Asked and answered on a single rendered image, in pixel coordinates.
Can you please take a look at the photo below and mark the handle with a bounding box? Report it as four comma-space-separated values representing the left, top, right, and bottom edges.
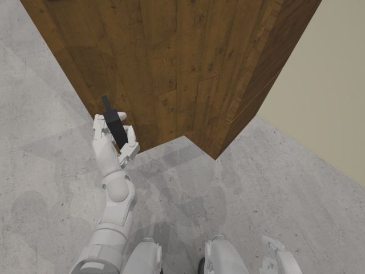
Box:
101, 95, 128, 150

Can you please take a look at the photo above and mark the left robot hand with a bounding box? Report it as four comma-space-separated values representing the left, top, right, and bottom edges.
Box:
91, 112, 140, 178

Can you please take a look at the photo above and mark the cupboard door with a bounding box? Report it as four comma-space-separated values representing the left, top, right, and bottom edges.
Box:
20, 0, 270, 154

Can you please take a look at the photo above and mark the left robot forearm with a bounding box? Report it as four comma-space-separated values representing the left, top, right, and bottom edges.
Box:
69, 171, 138, 274

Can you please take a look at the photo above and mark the robot right thigh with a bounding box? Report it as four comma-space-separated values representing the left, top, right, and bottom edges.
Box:
205, 239, 249, 274

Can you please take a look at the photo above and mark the right robot hand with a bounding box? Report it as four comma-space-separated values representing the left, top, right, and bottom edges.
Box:
259, 236, 302, 274

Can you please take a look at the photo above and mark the robot right shin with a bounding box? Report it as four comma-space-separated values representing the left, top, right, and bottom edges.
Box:
204, 235, 224, 274

